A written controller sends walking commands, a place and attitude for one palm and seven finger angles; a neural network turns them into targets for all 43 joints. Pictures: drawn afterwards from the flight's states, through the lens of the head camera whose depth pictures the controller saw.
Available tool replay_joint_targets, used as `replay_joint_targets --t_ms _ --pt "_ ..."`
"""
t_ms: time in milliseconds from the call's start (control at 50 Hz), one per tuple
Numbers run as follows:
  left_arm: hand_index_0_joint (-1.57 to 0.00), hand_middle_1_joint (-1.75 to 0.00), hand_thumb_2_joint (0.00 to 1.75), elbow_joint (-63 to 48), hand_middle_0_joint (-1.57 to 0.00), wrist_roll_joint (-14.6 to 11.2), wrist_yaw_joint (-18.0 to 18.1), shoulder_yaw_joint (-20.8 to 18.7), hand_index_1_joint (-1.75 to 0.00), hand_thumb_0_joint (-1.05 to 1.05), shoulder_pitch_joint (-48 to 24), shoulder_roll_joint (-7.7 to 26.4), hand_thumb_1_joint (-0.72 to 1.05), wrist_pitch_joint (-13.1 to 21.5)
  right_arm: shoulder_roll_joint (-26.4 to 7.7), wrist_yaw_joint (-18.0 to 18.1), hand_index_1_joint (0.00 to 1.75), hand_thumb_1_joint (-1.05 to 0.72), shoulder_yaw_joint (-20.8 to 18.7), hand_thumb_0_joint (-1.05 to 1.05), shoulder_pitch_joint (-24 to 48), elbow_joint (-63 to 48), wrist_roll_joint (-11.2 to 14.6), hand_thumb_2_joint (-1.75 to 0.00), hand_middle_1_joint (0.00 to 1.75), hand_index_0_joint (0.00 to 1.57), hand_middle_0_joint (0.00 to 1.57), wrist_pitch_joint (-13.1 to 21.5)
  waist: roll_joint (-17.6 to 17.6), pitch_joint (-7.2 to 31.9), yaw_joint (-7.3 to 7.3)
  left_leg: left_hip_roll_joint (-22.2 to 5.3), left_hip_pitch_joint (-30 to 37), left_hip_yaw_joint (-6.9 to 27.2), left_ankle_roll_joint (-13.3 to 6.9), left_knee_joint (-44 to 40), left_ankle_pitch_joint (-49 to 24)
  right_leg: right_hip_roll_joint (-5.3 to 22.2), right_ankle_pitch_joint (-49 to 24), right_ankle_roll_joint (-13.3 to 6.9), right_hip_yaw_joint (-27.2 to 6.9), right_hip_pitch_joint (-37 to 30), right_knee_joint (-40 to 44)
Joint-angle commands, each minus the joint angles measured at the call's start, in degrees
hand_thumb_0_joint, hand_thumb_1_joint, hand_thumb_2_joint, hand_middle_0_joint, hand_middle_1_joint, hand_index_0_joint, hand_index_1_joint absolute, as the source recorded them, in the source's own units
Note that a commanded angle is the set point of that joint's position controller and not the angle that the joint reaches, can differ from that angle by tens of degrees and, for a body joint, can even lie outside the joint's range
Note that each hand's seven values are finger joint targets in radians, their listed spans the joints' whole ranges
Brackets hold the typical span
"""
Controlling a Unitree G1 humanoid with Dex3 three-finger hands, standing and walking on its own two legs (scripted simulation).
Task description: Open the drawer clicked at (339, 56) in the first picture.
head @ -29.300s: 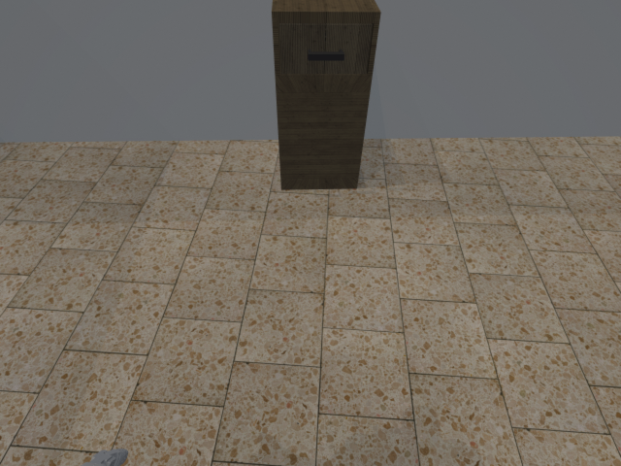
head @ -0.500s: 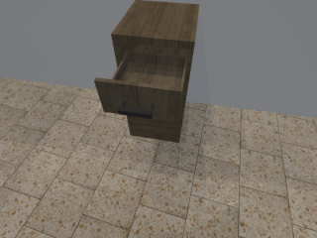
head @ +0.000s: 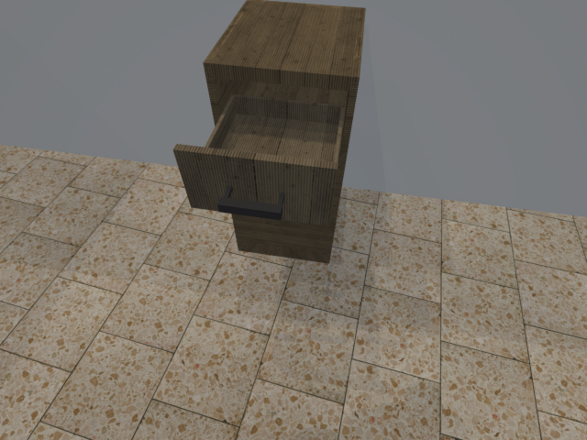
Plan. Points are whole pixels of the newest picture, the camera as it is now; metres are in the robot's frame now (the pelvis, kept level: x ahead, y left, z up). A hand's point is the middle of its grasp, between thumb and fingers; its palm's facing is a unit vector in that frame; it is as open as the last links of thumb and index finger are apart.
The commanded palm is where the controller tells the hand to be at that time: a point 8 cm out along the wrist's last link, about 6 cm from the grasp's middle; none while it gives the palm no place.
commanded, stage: look to check the result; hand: left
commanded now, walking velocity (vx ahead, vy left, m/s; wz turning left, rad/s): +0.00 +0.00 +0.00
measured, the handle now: (252, 201) +0.59 +0.12 -0.09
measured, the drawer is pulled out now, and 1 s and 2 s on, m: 0.29 0.29 0.29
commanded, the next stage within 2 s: stand and wait in 0.42 s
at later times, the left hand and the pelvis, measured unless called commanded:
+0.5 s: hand out of the picture +0.04 +0.19 -0.17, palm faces +0.02 -0.97 -0.23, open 7.4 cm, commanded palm none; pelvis +0.01 +0.00 +0.00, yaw +0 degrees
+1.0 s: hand out of the picture +0.08 +0.20 -0.16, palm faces +0.00 -0.96 -0.29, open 7.4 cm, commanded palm none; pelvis +0.02 -0.01 +0.00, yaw +0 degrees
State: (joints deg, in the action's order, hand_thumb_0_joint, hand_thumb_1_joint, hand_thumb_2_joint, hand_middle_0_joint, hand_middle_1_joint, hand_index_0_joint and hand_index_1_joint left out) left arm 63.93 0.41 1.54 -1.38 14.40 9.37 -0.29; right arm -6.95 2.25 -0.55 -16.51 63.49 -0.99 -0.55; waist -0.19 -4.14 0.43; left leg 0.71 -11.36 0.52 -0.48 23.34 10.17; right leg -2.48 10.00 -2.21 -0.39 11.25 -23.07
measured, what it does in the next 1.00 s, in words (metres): stands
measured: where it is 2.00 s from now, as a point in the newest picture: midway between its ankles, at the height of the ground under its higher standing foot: outside the picture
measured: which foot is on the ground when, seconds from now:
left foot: down 0.00-1.00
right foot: down 0.00-1.00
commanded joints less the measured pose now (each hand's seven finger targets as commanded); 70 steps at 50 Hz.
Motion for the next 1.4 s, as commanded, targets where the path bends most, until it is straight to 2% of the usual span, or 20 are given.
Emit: replay_joint_targets --t_ms 0,160,220,280,440,480,620,740,780,800,880,920,980,1060,1100,1180,1220,1280,1320,1380 --pt "-0.20 -0.30 0.90 -1.9 -0.20 0.1 0.4 -1.1 -0.30 0.00 2.9 6.3 0.90 0.9 -6.0 0.4 0.30 -0.90 -1.4 0.00 -3.2 -1.5 -0.1 -0.90 0.30 0.20 0.20 0.5 -1.4 -1.4 0.34 -4.8 0.6 5.0 -1.3 -5.1 2.1 5.9 5.7 -1.3 -6.6 3.6 6.8" --pt "-0.20 -0.30 0.90 -1.9 -0.20 0.1 0.3 -1.3 -0.30 0.00 1.9 7.2 0.90 1.0 -7.0 0.4 0.30 -0.90 -1.5 0.00 -2.3 -1.5 0.0 -0.90 0.30 0.20 0.20 0.8 -0.4 0.5 0.36 -5.3 1.6 5.3 -1.3 -5.2 0.0 6.0 3.2 -1.2 -6.3 1.9 6.1" --pt "-0.20 -0.30 0.90 -1.9 -0.20 0.1 0.3 -1.3 -0.30 0.00 1.7 7.4 0.90 1.0 -7.2 0.4 0.30 -0.90 -1.5 0.00 -1.5 -1.4 0.0 -0.90 0.30 0.20 0.20 0.7 -0.8 -0.6 0.34 -5.1 1.6 5.1 -1.3 -5.1 -0.1 6.2 3.4 -1.1 -6.5 2.6 6.5" --pt "-0.20 -0.30 0.90 -1.9 -0.20 0.1 0.4 -1.3 -0.30 0.00 1.7 7.7 0.90 1.2 -7.6 0.4 0.30 -0.90 -1.6 0.00 -0.9 -1.6 0.1 -0.90 0.30 0.20 0.20 0.8 -0.7 0.7 0.22 -5.4 2.8 5.0 -1.2 -4.8 -1.3 6.0 2.0 -1.2 -6.6 2.0 6.3" --pt "-0.20 -0.30 0.90 -1.9 -0.20 0.1 0.3 -1.3 -0.30 0.00 -0.2 8.2 0.90 1.1 -8.3 0.3 0.30 -0.90 -1.5 0.00 0.4 -1.4 0.0 -0.90 0.30 0.20 0.20 0.8 -1.1 0.4 0.45 -5.5 2.7 4.9 -0.9 -5.2 -2.2 6.3 0.8 -1.0 -6.7 1.4 6.4" --pt "-0.20 -0.30 0.90 -2.1 -0.20 0.1 0.3 -1.6 -0.30 0.00 0.1 9.1 0.90 1.3 -9.1 0.3 0.30 -0.90 -1.7 0.00 0.9 -1.5 0.1 -0.90 0.30 0.20 0.20 1.0 0.0 1.1 0.12 -5.6 3.7 4.9 -1.0 -5.2 -3.1 6.4 0.1 -1.1 -6.6 0.9 6.7" --pt "-0.20 -0.30 0.90 -2.2 -0.20 0.1 0.3 -1.8 -0.30 0.00 -1.8 10.0 0.90 1.4 -10.1 0.3 0.30 -0.90 -1.7 0.00 2.3 -1.4 0.0 -0.90 0.30 0.20 0.20 1.2 -0.4 1.8 0.33 -5.8 4.3 4.7 -0.8 -5.3 -5.1 6.8 -3.4 -1.0 -6.5 -0.3 6.4" --pt "-0.20 -0.30 0.90 -2.5 -0.20 0.1 0.2 -1.9 -0.30 0.00 -2.9 11.3 0.90 1.6 -11.5 0.2 0.30 -0.90 -1.9 0.00 3.2 -1.4 0.0 -0.90 0.30 0.20 0.20 1.1 -0.5 2.4 0.53 -5.7 5.0 4.4 -0.6 -5.1 -5.2 7.0 -4.2 -1.1 -7.1 -0.9 7.0" --pt "-0.20 -0.30 0.90 -2.6 -0.20 0.1 0.2 -2.1 -0.30 0.00 -3.0 12.3 0.90 1.9 -12.6 0.2 0.30 -0.90 -2.1 0.00 4.1 -1.7 0.1 -0.90 0.30 0.20 0.20 1.2 0.5 2.6 0.26 -5.9 5.9 4.6 -0.7 -5.1 -5.5 7.0 -4.9 -1.1 -7.1 -0.8 7.3" --pt "-0.20 -0.30 0.90 -2.7 -0.20 0.1 0.2 -2.2 -0.30 0.00 -3.6 12.5 0.90 1.9 -12.9 0.2 0.30 -0.90 -2.3 0.00 4.3 -1.6 0.0 -0.90 0.30 0.20 0.20 1.2 -0.7 3.2 0.54 -5.9 6.1 4.3 -0.6 -5.0 -5.8 7.2 -5.7 -1.2 -7.3 -1.3 7.3" --pt "-0.20 -0.30 0.90 -2.9 -0.20 0.1 0.1 -2.5 -0.30 0.00 -4.4 13.9 0.90 2.2 -14.4 0.1 0.30 -0.90 -2.4 0.00 5.5 -1.8 0.1 -0.90 0.30 0.20 0.20 1.4 0.5 3.3 0.35 -6.1 6.7 4.3 -0.6 -5.3 -6.4 7.2 -7.3 -1.2 -7.3 -1.6 7.4" --pt "-0.20 -0.30 0.90 -2.9 -0.20 0.1 0.1 -2.5 -0.30 0.00 -5.4 14.6 0.90 2.1 -15.0 0.0 0.30 -0.90 -2.4 0.00 5.9 -1.7 0.0 -0.90 0.30 0.20 0.20 1.3 -0.5 3.2 0.58 -6.1 6.3 4.3 -0.5 -5.4 -6.3 7.4 -7.7 -1.2 -7.5 -2.1 7.5" --pt "-0.20 -0.30 0.90 -3.0 -0.20 0.1 0.0 -2.8 -0.30 0.00 -5.9 15.8 0.90 2.4 -16.2 0.0 0.30 -0.90 -2.6 0.00 7.1 -2.2 0.1 -0.90 0.30 0.20 0.20 1.4 0.6 3.5 0.37 -6.1 7.2 4.1 -0.5 -5.4 -6.6 7.5 -9.0 -1.0 -7.9 -2.4 8.1" --pt "-0.20 -0.30 0.90 -3.2 -0.20 0.1 -0.1 -2.7 -0.30 0.00 -7.5 16.7 0.90 2.4 -17.5 -0.3 0.30 -0.90 -2.6 0.00 7.9 -2.0 0.0 -0.90 0.30 0.20 0.20 1.3 -0.1 3.5 0.65 -6.1 6.8 4.3 -0.3 -6.1 -5.2 7.7 -6.5 -1.0 -8.3 -2.8 8.8" --pt "-0.20 -0.30 0.90 -3.2 -0.20 0.1 -0.2 -2.8 -0.30 0.00 -8.0 17.4 0.90 2.4 -18.0 -0.3 0.30 -0.90 -2.6 0.00 8.5 -2.1 0.0 -0.90 0.30 0.20 0.20 1.5 -0.7 4.0 0.62 -6.3 7.5 4.3 -0.4 -6.1 -6.4 7.8 -8.2 -0.9 -8.2 -3.2 8.7" --pt "-0.20 -0.30 0.90 -3.3 -0.20 0.1 -0.2 -2.9 -0.30 0.00 -8.8 18.3 0.90 2.6 -19.3 -0.3 0.30 -0.90 -2.7 0.00 9.6 -2.4 0.0 -0.90 0.30 0.20 0.20 1.5 0.5 4.3 0.46 -6.5 8.1 4.3 -0.3 -6.3 -6.9 7.8 -9.0 -0.7 -8.4 -3.3 9.0" --pt "-0.20 -0.30 0.90 -3.3 -0.20 0.1 -0.3 -2.7 -0.30 0.00 -9.8 18.8 0.90 2.4 -19.9 -0.4 0.30 -0.90 -2.6 0.00 10.1 -2.2 0.0 -0.90 0.30 0.20 0.20 1.5 -0.5 3.9 0.63 -6.6 7.7 4.4 -0.2 -6.7 -6.9 7.9 -8.3 -0.8 -8.2 -3.5 9.1" --pt "-0.20 -0.30 0.90 -3.5 -0.20 0.1 -0.3 -2.8 -0.30 0.00 -10.0 19.3 0.90 2.5 -20.5 -0.4 0.30 -0.90 -2.6 0.00 10.5 -2.6 0.0 -0.90 0.30 0.20 0.20 1.5 1.3 4.5 0.50 -6.7 8.5 4.5 -0.3 -6.8 -7.0 7.8 -8.5 -0.6 -8.3 -3.6 9.3" --pt "-0.20 -0.30 0.90 -3.5 -0.20 0.0 -0.4 -2.6 -0.30 0.00 -10.7 19.7 0.90 2.5 -21.1 -0.5 0.30 -0.90 -2.5 0.00 10.8 -2.5 0.0 -0.90 0.30 0.20 0.20 1.6 -0.2 4.7 0.69 -6.8 8.5 4.4 -0.2 -7.0 -7.6 8.0 -9.2 -0.6 -8.3 -4.0 9.1" --pt "-0.20 -0.30 0.90 -3.7 -0.20 0.1 -0.4 -2.7 -0.30 0.00 -10.6 20.1 0.90 2.6 -21.4 -0.5 0.30 -0.90 -2.5 0.00 11.3 -2.8 0.0 -0.90 0.30 0.20 0.20 1.6 0.8 5.2 0.50 -6.8 9.3 4.4 -0.3 -7.0 -7.9 7.9 -9.9 -0.4 -8.4 -4.2 9.3"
